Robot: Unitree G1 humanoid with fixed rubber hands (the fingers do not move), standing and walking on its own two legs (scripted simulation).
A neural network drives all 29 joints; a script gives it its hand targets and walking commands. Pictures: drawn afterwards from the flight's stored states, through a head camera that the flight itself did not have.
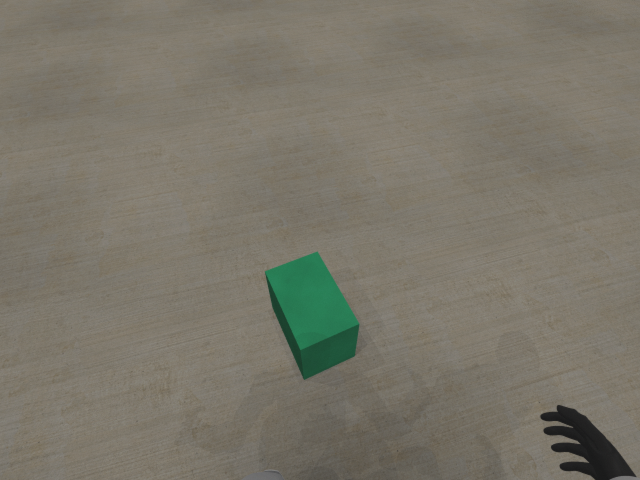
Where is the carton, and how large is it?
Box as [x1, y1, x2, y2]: [265, 252, 358, 379]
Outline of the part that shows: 317,252 265,271 273,309 304,379 353,356 358,330 357,320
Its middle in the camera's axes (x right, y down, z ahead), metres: -0.03 +0.25 +1.23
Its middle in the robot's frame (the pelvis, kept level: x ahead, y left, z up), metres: +0.66 +0.10 -0.64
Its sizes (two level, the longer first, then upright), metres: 0.282 0.180 0.229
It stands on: the floor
